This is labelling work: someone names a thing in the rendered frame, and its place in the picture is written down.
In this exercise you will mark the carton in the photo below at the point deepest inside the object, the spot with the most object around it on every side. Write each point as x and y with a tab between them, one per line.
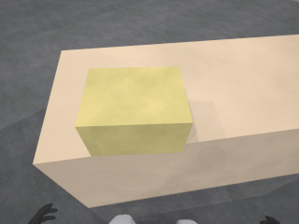
133	111

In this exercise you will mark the robot left thigh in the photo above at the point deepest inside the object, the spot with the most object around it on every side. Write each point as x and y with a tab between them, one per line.
122	219

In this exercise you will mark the left robot hand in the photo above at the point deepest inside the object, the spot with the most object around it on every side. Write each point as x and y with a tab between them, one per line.
38	217

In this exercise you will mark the pedestal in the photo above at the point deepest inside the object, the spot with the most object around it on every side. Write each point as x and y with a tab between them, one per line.
243	94

